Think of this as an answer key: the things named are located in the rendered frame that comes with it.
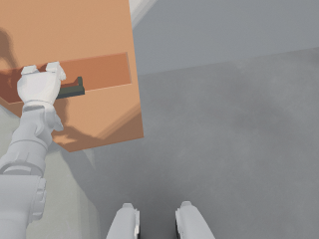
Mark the right robot shin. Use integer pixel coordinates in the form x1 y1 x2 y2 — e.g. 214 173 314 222
179 201 191 239

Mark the cabinet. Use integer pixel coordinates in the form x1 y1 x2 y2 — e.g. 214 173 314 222
0 0 145 152

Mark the robot left upper arm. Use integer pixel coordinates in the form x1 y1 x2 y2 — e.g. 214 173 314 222
0 174 47 239

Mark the left robot hand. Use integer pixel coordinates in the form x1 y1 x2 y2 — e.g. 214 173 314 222
17 62 66 131

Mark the handle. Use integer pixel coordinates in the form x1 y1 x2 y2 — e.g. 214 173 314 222
56 76 85 100

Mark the robot left thigh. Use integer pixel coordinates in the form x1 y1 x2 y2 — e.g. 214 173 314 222
106 207 140 239

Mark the drawer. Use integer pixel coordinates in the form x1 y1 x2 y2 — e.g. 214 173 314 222
0 52 131 104

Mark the robot left forearm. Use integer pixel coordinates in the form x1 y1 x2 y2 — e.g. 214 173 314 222
0 101 55 178

